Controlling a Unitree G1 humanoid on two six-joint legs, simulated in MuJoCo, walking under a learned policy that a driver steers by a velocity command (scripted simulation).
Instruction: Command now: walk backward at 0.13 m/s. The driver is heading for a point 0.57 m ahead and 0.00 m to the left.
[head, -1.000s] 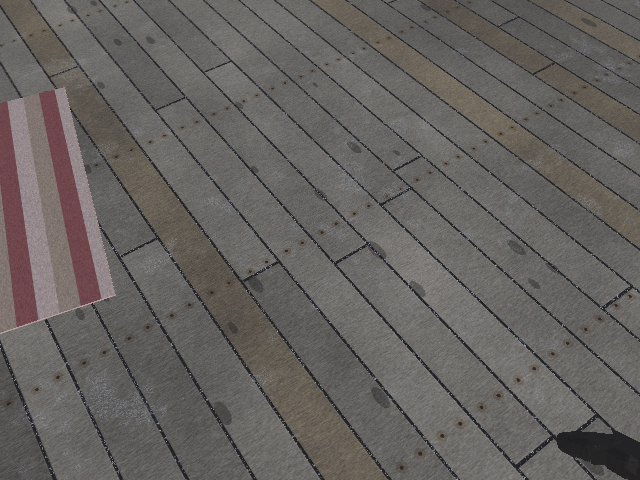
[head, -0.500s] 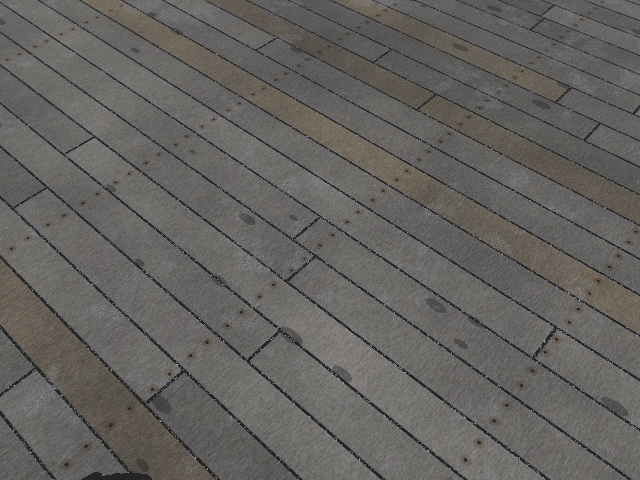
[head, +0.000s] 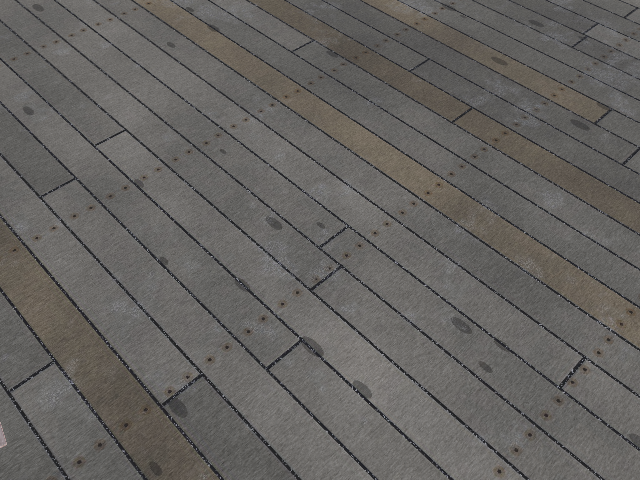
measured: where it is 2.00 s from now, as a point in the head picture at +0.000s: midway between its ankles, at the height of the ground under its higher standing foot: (349, 435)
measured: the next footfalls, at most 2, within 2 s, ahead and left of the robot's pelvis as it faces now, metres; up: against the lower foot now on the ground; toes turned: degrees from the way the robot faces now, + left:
left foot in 0.40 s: -0.08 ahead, +0.10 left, +0.00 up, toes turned +2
right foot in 0.90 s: +0.26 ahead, -0.15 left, +0.00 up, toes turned -3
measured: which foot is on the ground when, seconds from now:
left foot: down 0.00-0.16, up 0.18-0.38, down 0.40-0.90, up 0.92-1.00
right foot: down 0.00-0.38, up 0.40-0.88, down 0.90-1.00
